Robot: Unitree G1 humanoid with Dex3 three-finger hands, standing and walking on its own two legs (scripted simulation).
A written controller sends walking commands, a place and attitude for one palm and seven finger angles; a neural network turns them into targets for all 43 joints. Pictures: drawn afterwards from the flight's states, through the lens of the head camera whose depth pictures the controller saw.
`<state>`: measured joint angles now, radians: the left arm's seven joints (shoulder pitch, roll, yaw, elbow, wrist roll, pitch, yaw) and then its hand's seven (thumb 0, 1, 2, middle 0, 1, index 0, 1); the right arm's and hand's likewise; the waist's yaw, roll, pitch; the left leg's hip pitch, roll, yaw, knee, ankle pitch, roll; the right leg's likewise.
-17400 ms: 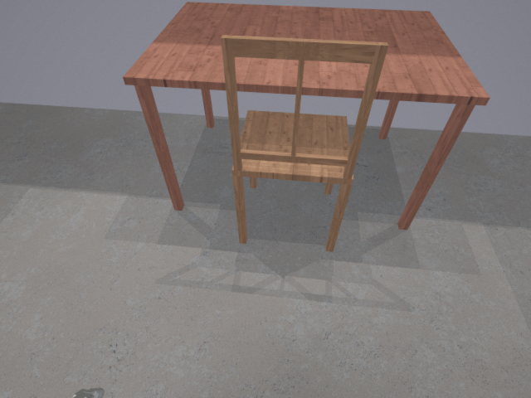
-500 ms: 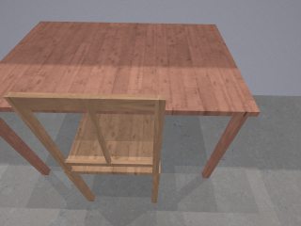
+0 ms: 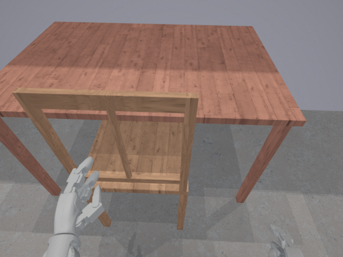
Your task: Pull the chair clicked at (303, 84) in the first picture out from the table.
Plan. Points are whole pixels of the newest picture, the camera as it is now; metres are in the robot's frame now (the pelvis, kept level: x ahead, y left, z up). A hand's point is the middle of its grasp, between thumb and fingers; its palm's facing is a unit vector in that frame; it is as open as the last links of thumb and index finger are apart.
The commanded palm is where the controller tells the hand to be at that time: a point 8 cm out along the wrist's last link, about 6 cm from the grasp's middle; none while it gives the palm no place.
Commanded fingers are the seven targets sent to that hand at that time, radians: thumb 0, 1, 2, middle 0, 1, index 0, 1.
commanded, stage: raise the hand toward the chair's back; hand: left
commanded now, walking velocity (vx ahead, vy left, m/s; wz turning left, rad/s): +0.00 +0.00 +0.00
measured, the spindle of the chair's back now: (121, 148) +0.43 +0.16 -0.02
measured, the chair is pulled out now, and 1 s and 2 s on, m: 0.00 0.00 0.00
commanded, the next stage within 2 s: aim the fingers beside a spindle in 1.86 s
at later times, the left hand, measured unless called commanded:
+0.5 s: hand (102, 229) +0.20 +0.16 -0.03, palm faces -0.08 -1.00 -0.03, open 12.0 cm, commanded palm +0.17 +0.23 -0.02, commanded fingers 0.00 0.01 0.52 -0.11 -0.16 -0.11 -0.16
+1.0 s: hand (88, 218) +0.22 +0.19 -0.01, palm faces -0.01 -1.00 -0.06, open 16.1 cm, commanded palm +0.20 +0.25 +0.00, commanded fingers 0.00 -0.50 0.30 -0.06 -0.08 -0.06 -0.08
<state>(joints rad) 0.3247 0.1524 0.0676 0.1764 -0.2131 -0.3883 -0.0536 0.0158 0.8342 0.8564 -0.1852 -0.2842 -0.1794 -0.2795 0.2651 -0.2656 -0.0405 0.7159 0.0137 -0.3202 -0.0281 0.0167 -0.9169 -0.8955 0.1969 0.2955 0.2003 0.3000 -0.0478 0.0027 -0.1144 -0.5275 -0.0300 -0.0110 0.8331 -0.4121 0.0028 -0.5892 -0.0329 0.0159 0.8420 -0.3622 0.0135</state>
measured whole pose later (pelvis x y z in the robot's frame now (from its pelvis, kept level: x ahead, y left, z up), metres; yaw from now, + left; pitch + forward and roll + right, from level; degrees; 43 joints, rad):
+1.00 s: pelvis +0.01 +0.00 -0.06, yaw +1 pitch +16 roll -2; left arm 0.42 0.26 0.17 -0.05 -0.26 -0.39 -0.27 -0.01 -0.34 0.37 -0.08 -0.11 -0.07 -0.10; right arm 0.21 -0.23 0.00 0.49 0.04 -0.19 -0.04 0.01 -0.90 -0.90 0.20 0.30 0.20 0.30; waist -0.02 0.01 -0.17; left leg -0.91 -0.01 -0.07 1.20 -0.58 0.00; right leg -0.93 -0.01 -0.04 1.14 -0.50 0.01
